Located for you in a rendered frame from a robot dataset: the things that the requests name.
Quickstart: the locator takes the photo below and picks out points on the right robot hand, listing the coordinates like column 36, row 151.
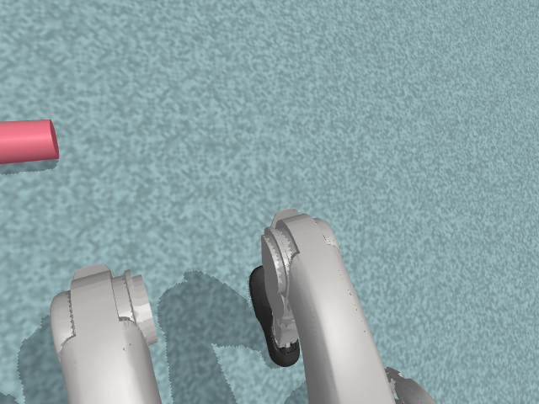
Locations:
column 407, row 390

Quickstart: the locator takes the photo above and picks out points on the right robot foot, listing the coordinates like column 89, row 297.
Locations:
column 283, row 357

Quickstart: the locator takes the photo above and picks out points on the bottle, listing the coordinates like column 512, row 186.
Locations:
column 27, row 141

